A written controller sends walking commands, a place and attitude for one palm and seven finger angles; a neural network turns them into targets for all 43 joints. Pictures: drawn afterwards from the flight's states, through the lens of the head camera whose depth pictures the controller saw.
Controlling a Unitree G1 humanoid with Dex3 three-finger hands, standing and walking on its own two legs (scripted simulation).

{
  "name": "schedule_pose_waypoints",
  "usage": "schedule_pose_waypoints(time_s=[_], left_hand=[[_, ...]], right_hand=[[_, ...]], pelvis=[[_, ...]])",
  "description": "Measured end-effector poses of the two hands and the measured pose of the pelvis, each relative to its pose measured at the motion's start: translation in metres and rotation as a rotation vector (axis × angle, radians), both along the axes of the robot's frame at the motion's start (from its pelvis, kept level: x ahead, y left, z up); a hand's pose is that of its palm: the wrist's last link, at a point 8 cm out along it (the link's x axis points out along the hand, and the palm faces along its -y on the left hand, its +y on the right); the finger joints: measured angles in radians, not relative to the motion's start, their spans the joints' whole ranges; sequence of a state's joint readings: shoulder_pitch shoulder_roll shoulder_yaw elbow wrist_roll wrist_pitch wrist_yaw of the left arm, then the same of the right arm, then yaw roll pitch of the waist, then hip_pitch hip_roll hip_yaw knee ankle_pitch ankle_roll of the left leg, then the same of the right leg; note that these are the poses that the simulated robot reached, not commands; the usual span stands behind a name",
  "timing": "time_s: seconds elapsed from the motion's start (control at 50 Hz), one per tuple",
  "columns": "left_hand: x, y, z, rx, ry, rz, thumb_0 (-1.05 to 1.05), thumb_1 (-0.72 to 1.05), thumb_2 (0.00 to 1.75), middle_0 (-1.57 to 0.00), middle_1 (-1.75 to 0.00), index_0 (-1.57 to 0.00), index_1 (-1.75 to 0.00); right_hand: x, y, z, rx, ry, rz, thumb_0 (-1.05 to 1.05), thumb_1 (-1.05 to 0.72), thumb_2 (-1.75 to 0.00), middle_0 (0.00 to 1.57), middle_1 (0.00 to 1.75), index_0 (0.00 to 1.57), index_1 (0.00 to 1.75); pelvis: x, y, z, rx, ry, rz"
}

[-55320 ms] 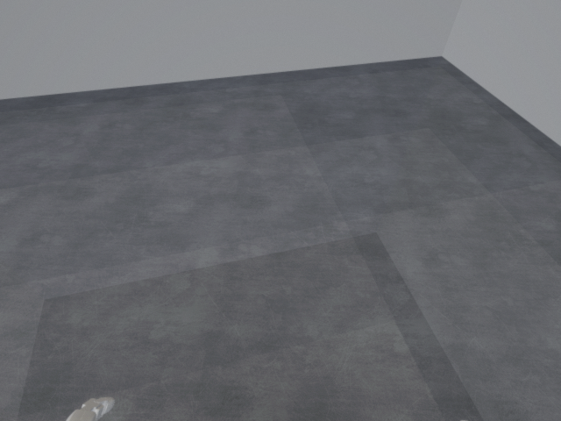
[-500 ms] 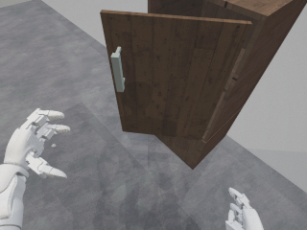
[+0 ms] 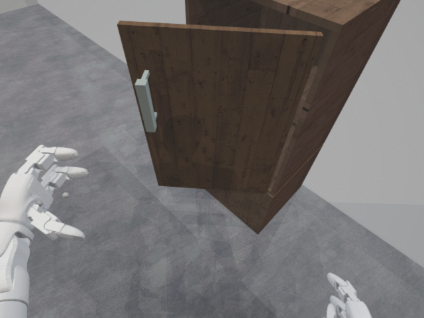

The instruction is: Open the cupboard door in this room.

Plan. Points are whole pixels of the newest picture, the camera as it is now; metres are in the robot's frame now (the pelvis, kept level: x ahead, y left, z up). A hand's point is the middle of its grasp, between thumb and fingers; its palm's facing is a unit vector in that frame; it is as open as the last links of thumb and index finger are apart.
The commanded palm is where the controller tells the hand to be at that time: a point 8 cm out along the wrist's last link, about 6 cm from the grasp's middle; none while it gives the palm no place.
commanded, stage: raise the hand with hooked fingers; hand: left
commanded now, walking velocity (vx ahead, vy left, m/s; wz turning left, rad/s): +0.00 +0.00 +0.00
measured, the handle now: (148, 102) +0.57 +0.19 +0.07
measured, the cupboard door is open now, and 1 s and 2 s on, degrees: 40 40 40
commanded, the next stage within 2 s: move the hooked fingers beside the handle in 0.12 s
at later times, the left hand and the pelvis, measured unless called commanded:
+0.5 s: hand (82, 177) +0.33 +0.26 +0.09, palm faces +0.01 -1.00 -0.04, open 14.0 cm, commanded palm +0.30 +0.31 +0.09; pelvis -0.01 -0.01 +0.00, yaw +1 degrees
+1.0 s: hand (93, 148) +0.40 +0.26 +0.09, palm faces -0.02 -1.00 -0.02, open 14.0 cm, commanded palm +0.37 +0.31 +0.08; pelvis +0.00 +0.00 -0.01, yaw -1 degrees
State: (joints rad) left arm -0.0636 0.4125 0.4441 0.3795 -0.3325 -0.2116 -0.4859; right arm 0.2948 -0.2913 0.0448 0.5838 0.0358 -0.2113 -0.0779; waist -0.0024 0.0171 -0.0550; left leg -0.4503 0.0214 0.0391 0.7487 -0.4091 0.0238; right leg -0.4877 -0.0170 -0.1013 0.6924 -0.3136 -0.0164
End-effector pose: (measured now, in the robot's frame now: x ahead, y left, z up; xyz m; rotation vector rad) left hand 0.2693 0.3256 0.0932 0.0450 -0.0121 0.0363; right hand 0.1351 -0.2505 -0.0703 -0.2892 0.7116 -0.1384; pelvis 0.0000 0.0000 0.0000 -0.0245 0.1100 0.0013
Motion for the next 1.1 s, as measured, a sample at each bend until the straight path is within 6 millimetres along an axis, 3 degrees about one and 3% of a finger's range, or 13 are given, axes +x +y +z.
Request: schedule_pose_waypoints(time_s=[0.32, 0.6, 0.86, 1.1], left_hand=[[-0.001, -0.008, 0.003, -0.002, 0.018, -0.002, -0.01, -0.5, 0.3, -0.3, -1.2, -0.3, -1.2], [0.059, -0.02, 0.005, -0.009, 0.018, -0.039, -0.01, -0.5, 0.3, -0.3, -1.2, -0.3, -1.2], [0.087, -0.009, -0.001, -0.013, 0.022, -0.02, -0.01, -0.5, 0.3, -0.3, -1.2, -0.3, -1.2], [0.121, -0.014, -0.002, -0.026, 0.04, -0.056, -0.01, -0.5, 0.3, -0.3, -1.2, -0.3, -1.2]], right_hand=[[0.006, 0.003, -0.006, 0.03, -0.019, 0.016, 0.01, -0.9, -0.9, 0.2, 0.3, 0.2, 0.3], [-0.025, -0.014, -0.016, 0.004, 0.083, -0.049, 0.01, -0.91, -0.9, 0.2, 0.3, 0.2, 0.3], [-0.062, -0.025, -0.024, -0.02, 0.233, -0.109, 0.01, -0.91, -0.9, 0.2, 0.3, 0.2, 0.3], [-0.072, -0.016, -0.028, -0.018, 0.283, -0.129, 0.01, -0.91, -0.9, 0.2, 0.3, 0.2, 0.3]], pelvis=[[-0.006, -0.007, 0.0, 0.008, -0.008, 0.01], [-0.007, -0.01, -0.002, 0.013, 0.028, -0.003], [-0.004, -0.008, -0.004, 0.009, 0.066, -0.016], [-0.004, 0.001, -0.007, 0.003, 0.099, -0.017]])
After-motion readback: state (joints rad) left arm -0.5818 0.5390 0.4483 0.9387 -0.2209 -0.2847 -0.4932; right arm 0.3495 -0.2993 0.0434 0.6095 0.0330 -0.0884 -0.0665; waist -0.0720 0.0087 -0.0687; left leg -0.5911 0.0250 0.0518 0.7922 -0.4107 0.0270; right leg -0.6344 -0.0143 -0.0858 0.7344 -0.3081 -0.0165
